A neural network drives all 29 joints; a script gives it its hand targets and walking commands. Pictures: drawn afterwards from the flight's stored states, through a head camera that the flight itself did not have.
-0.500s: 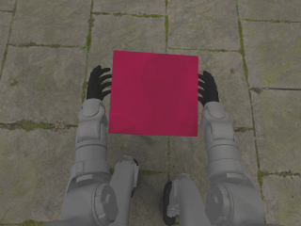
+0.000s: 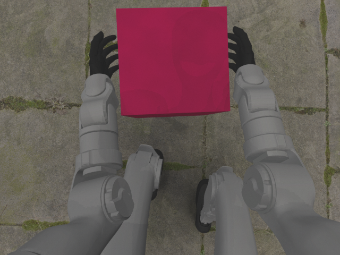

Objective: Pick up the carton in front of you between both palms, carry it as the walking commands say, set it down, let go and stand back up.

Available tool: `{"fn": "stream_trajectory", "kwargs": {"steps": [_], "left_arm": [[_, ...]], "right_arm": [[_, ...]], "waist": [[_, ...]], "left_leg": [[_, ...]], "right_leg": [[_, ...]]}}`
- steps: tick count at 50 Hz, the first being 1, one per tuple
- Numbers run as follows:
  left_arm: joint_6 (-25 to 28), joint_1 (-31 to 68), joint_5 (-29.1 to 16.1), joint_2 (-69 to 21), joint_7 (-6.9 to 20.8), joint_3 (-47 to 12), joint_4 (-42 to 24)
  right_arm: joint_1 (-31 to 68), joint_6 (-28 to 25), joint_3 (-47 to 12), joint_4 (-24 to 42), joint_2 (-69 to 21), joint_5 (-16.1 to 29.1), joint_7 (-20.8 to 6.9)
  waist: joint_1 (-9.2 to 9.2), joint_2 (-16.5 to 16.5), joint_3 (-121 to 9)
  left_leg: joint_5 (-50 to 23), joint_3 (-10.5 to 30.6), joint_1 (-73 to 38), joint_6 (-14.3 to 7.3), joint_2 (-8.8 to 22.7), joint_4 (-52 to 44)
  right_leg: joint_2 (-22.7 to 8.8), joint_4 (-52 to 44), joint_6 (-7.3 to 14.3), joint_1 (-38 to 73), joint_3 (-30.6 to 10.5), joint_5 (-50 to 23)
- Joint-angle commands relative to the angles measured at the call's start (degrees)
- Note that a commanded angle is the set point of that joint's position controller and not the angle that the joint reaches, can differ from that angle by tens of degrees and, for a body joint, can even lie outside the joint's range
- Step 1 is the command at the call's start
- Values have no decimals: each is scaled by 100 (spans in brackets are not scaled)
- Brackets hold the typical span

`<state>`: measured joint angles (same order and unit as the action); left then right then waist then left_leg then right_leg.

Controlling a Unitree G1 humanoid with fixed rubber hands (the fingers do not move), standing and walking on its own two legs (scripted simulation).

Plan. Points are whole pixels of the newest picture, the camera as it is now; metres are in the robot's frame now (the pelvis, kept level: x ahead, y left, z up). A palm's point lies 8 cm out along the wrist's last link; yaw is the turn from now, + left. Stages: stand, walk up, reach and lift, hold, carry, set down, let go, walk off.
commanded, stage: set down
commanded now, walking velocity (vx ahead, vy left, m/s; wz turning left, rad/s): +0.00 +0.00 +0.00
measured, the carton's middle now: (170, 75) +0.49 +0.11 -0.18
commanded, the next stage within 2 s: none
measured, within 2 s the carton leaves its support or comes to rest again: rests again in 1.38 s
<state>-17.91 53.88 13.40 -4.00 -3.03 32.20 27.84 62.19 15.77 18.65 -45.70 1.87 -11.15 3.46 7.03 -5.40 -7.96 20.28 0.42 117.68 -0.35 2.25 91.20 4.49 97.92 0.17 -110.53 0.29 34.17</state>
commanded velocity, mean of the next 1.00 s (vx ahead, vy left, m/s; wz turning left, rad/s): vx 0.00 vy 0.00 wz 0.00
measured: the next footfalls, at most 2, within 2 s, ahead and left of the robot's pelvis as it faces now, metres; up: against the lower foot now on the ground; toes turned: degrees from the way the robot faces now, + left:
none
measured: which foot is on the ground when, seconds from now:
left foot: down 0.00-1.00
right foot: down 0.00-1.00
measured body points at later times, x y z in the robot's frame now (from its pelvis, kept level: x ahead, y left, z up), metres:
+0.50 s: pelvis -0.01 -0.01 -0.09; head +0.34 +0.04 +0.17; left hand +0.46 +0.28 -0.25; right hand +0.56 -0.01 -0.26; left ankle +0.14 +0.12 -0.48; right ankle +0.06 -0.11 -0.48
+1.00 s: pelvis -0.01 -0.01 -0.12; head +0.36 +0.02 +0.13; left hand +0.46 +0.29 -0.28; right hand +0.57 +0.00 -0.31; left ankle +0.14 +0.13 -0.48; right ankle +0.06 -0.11 -0.48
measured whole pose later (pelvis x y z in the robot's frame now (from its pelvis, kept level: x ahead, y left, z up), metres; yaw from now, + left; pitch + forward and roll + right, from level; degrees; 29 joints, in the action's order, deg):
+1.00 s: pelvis -0.01 -0.01 -0.12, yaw +1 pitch +46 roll +2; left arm -12.0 72.6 2.7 7.8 -2.5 31.3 48.4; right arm 86.0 12.9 0.7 -65.1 14.8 -3.2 5.1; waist 13.9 -2.3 10.9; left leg 23.9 0.9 135.7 2.1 1.6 113.8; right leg 6.1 123.3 1.2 -129.0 0.1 40.1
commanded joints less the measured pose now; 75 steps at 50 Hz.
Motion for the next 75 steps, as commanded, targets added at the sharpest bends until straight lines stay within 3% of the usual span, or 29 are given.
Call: {"fn": "stream_trajectory", "kwargs": {"steps": [1, 2, 4, 12, 22, 24, 25, 26, 27, 28, 35, 36, 40, 41, 43, 46, 51, 52, 53, 54, 56, 62, 63, 66, 67, 70, 72, 73, 75], "left_arm": [[-47, 3445, -706, -4676, 1323, -2950, 445], [-48, 3673, -561, -4385, 1310, -2844, 578], [18, 3494, -539, -4431, 1311, -2888, 420], [78, 4401, -957, -4119, 1278, -2792, 424], [278, 4905, -1238, -3569, 1146, -2732, 538], [397, 5156, -1519, -3368, 1013, -2644, 508], [396, 5092, -1365, -3653, 1037, -2518, 691], [347, 5026, -1513, -3686, 1026, -2460, 898], [351, 4869, -1208, -3473, 1062, -2318, 867], [341, 4742, -1358, -3636, 1080, -2264, 1119], [361, 4518, -1321, -3757, 1286, -2016, 1572], [395, 4838, -1461, -3587, 1247, -2084, 1236], [461, 4665, -1641, -3571, 1261, -2084, 1342], [509, 4479, -1566, -3624, 1259, -2238, 1429], [531, 4624, -1651, -3509, 1257, -2007, 1582], [617, 4629, -1563, -3097, 1207, -1955, 1341], [633, 4898, -1483, -2959, 1179, -1744, 1666], [630, 4693, -1318, -2856, 1185, -1503, 1922], [602, 4666, -1311, -2850, 1200, -1311, 1995], [578, 4451, -1157, -2983, 1183, -1194, 2134], [629, 4617, -1182, -2767, 1198, -1192, 2151], [607, 4373, -1073, -2588, 1343, -918, 2356], [627, 4277, -955, -2254, 1284, -793, 2304], [662, 4407, -1156, -2442, 1270, -1025, 2440], [751, 4399, -1258, -2093, 1291, -820, 2331], [725, 4510, -1148, -1882, 1297, -850, 2706], [744, 4609, -1374, -1712, 1264, -914, 2512], [767, 4637, -1221, -1591, 1255, -740, 2766], [768, 4382, -1316, -1674, 1205, -746, 2693]], "right_arm": [[3546, -199, -2572, 336, -4819, 607, -1250], [3491, -187, -2449, 97, -5016, 776, -1261], [3848, -215, -2661, 371, -4967, 884, -1265], [4247, -195, -2330, -422, -4383, 920, -1158], [5235, -461, -2768, -18, -3371, 1438, -1065], [5415, -435, -3151, -118, -3499, 1484, -1005], [5494, -512, -3013, -76, -3756, 1587, -1014], [5333, -513, -3041, -220, -3427, 1424, -1050], [5119, -484, -2738, -680, -3473, 1285, -1060], [5018, -459, -2745, -720, -3383, 1053, -1054], [5606, -660, -2858, -264, -3304, 1380, -1054], [5248, -611, -2797, -690, -3189, 1325, -1009], [5018, -701, -2747, -382, -3138, 1236, -1022], [5130, -702, -2743, -676, -3314, 1254, -985], [5091, -707, -2883, -698, -3124, 1152, -915], [5087, -716, -2857, -648, -3257, 1326, -960], [5052, -775, -2624, -673, -3008, 1065, -874], [5200, -751, -2575, -884, -2759, 1075, -890], [4957, -720, -2353, -1200, -2920, 942, -911], [5064, -730, -2486, -1282, -2557, 981, -916], [4944, -692, -2552, -1279, -2584, 844, -921], [4636, -669, -2103, -1301, -2228, 448, -956], [4626, -622, -2319, -1320, -2171, 623, -952], [4646, -641, -2023, -1467, -2060, 332, -881], [4653, -625, -2216, -1446, -2136, 415, -876], [4584, -542, -1939, -1768, -2070, 234, -912], [4333, -479, -2084, -1732, -1946, 137, -894], [4491, -468, -1879, -1781, -1847, 39, -907], [4218, -492, -1935, -1907, -1629, 51, -879]], "waist": [[327, -100, -5749], [619, 349, -5622], [738, -133, -5952], [552, -210, -5603], [905, -24, -5863], [866, -524, -5629], [1235, -500, -5840], [690, -536, -5715], [949, -570, -5158], [657, -794, -4988], [980, -750, -5027], [869, -341, -4837], [497, -746, -4541], [868, -528, -4651], [681, -693, -4219], [1007, -928, -4261], [651, -1033, -3719], [1019, -763, -3391], [719, -886, -3408], [940, -559, -3267], [714, -1082, -3087], [469, -962, -2634], [754, -834, -2498], [276, -610, -2512], [575, -960, -2498], [578, -674, -2034], [181, -989, -2083], [489, -768, -1836], [162, -652, -1844]], "left_leg": [[-1570, -229, -4937, 349, -930, -117], [-1289, -442, -4921, 306, -896, -15], [-1598, -214, -5016, 241, -937, 33], [-1494, -391, -4326, 348, -785, 638], [-2035, -443, -4047, 362, -614, 1574], [-2015, -419, -3983, 339, -598, 1627], [-2234, -422, -3941, 299, -626, 1619], [-1989, -374, -3927, 367, -573, 1638], [-2035, -329, -3874, 282, -589, 1602], [-1805, -297, -3489, 369, -635, 1600], [-2388, -450, -2959, 331, -558, 1893], [-2372, -440, -3005, 390, -531, 2086], [-2466, -251, -2811, 372, -615, 2072], [-2491, -296, -3061, 308, -609, 2177], [-2252, -403, -2650, 415, -557, 2171], [-2223, -390, -2425, 326, -626, 2163], [-1592, -310, -2232, 347, -547, 2213], [-1675, -445, -2056, 331, -567, 2090], [-1329, -284, -2121, 275, -575, 1989], [-1543, -444, -2073, 376, -526, 2130], [-1338, -306, -1743, 317, -560, 2106], [-1178, -229, -1406, 338, -505, 2096], [-1208, -340, -1465, 394, -430, 2123], [-1239, -199, -1359, 375, -493, 2098], [-1097, -310, -1355, 314, -510, 2296], [-821, -309, -990, 342, -475, 2262], [-678, -296, -1145, 385, -427, 2369], [-743, -345, -907, 413, -443, 2257], [-692, -264, -1088, 368, -449, 2315]], "right_leg": [[778, -956, -42, 849, 88, -894], [808, -1001, 29, 742, -66, -631], [863, -689, -126, 642, 190, -851], [749, -190, -20, 514, 196, -875], [618, 495, 79, 353, -11, -1046], [602, 613, -4, 351, 74, -1100], [645, 749, 55, 471, 15, -1283], [619, 786, 98, 571, 105, -1194], [652, 784, 73, -17, 122, -951], [551, 887, 72, 359, 164, -989], [525, 913, 60, 648, -105, -1756], [527, 954, 146, 341, -206, -1475], [478, 1194, 139, 257, -34, -1786], [448, 1188, 118, 61, -190, -1669], [389, 1027, 168, 113, -166, -1479], [425, 1259, 148, 169, -133, -1518], [402, 1087, 133, -11, -234, -1087], [355, 928, 203, -175, -403, -1072], [408, 1116, 194, -199, -199, -815], [368, 940, 229, -437, -298, -764], [310, 1087, 144, 12, -270, -1125], [290, 1118, 200, -286, -261, -810], [259, 1008, 226, -249, -435, -816], [272, 1162, 240, -266, -334, -1026], [197, 1145, 219, -369, -387, -806], [163, 1088, 301, -208, -627, -735], [139, 1146, 267, -122, -436, -584], [115, 1117, 308, -359, -536, -623], [154, 1226, 270, -40, -475, -787]]}}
